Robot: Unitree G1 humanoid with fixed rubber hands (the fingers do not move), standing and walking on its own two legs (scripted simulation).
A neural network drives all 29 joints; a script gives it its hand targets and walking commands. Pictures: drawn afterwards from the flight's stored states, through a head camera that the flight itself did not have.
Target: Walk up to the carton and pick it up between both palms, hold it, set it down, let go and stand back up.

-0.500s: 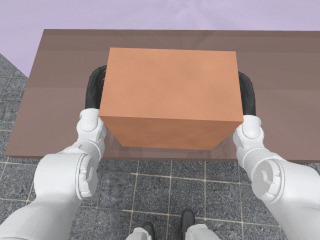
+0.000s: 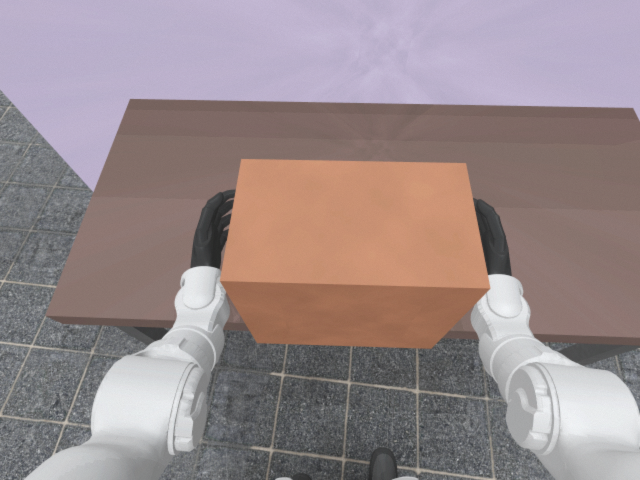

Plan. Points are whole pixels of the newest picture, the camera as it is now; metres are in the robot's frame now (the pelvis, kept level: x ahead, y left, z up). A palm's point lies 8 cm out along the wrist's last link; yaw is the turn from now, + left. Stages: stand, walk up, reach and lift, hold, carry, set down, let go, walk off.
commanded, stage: reach and lift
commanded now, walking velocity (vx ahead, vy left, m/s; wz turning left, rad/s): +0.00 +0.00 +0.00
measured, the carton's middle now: (347, 265) +0.41 -0.01 -0.06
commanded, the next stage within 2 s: none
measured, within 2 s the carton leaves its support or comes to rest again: leaves its support in 0.08 s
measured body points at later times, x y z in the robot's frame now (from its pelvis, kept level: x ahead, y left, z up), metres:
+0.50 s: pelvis -0.03 -0.01 +0.01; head +0.02 -0.02 +0.45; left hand +0.41 +0.16 +0.08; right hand +0.39 -0.21 +0.06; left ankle -0.03 +0.08 -0.72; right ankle +0.04 -0.12 -0.72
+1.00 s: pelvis +0.01 -0.02 +0.03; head +0.00 -0.01 +0.48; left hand +0.40 +0.16 +0.14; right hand +0.38 -0.21 +0.13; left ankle -0.03 +0.08 -0.72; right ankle +0.04 -0.12 -0.72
